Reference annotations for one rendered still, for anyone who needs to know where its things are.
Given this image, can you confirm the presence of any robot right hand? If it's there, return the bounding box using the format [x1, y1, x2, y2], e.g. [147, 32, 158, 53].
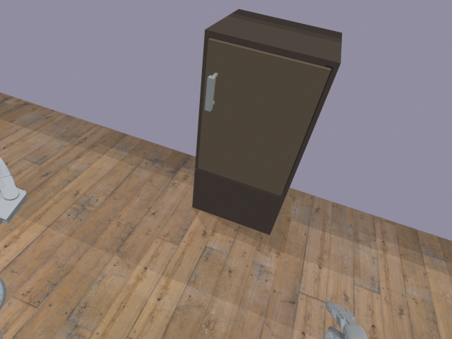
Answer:
[324, 301, 368, 339]

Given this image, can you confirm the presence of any cupboard door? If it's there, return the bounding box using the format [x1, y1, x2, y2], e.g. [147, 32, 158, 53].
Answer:
[198, 38, 331, 196]

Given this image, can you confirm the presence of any robot left hand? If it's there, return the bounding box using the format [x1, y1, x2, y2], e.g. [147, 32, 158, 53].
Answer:
[0, 158, 27, 224]

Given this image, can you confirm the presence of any handle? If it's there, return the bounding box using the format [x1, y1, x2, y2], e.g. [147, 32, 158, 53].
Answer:
[205, 73, 218, 112]

